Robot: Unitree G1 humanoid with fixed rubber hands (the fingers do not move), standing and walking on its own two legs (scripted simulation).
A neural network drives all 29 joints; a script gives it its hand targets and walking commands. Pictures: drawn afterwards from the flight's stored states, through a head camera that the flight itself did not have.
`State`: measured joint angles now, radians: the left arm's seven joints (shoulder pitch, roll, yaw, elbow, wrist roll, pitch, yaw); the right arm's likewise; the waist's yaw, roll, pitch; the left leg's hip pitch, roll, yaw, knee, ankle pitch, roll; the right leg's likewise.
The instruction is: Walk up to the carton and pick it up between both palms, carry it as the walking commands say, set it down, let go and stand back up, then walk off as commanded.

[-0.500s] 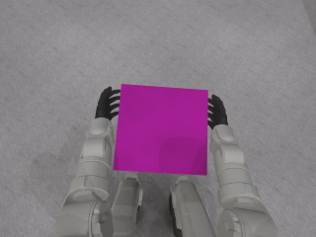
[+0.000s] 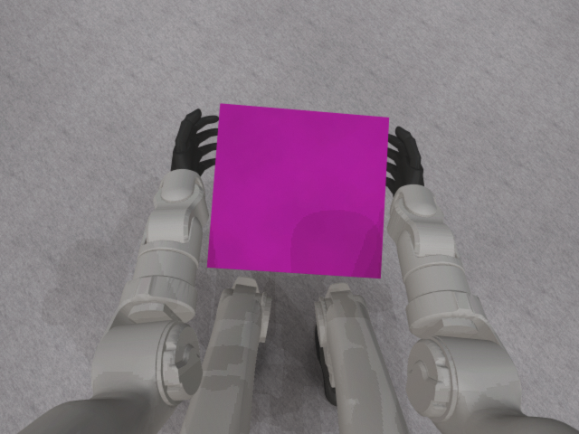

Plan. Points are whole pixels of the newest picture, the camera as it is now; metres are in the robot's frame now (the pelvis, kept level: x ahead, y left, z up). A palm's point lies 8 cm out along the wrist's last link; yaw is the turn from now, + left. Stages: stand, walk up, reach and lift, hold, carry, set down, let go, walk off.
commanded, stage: set down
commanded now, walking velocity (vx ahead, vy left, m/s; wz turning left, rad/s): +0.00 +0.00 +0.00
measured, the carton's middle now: (293, 200) +0.43 +0.01 -0.15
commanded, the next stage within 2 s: none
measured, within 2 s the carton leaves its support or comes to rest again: rests again in 1.80 s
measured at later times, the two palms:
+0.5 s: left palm (206, 173) +0.47 +0.15 -0.16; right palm (389, 187) +0.46 -0.14 -0.16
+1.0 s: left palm (216, 184) +0.49 +0.16 -0.27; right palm (370, 196) +0.48 -0.14 -0.27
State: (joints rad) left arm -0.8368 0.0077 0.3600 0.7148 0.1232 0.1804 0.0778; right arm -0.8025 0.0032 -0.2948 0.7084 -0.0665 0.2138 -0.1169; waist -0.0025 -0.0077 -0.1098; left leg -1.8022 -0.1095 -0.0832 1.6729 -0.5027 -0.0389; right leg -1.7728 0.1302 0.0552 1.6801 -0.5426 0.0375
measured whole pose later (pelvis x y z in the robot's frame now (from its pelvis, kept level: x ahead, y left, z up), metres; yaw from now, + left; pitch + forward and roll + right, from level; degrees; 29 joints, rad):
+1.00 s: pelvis -0.03 +0.00 -0.12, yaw +0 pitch +30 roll -1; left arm -1.23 0.16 0.32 0.74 0.00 0.18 0.11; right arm -1.20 -0.14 -0.25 0.73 0.04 0.21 -0.16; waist 0.01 -0.01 0.42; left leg -2.07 -0.15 -0.07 2.07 -0.53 -0.08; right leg -2.04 0.18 0.04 2.08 -0.57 0.07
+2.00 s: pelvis -0.03 +0.00 -0.17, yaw +0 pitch +25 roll -1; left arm -1.38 0.28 0.19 1.03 -0.11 0.15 0.13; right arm -1.35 -0.21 -0.17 0.97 0.09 0.17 -0.16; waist 0.00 0.00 0.51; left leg -2.14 -0.12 -0.03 2.25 -0.54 -0.06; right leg -2.12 0.15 0.02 2.27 -0.59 0.07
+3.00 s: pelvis -0.02 +0.00 -0.18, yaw +0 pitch +30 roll +0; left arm -1.33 0.27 0.15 1.14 -0.11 0.01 0.10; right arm -1.29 -0.21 -0.15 1.08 0.09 0.03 -0.13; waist 0.00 -0.02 0.38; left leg -2.22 -0.09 -0.01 2.27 -0.58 -0.04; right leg -2.20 0.12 0.01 2.29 -0.62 0.04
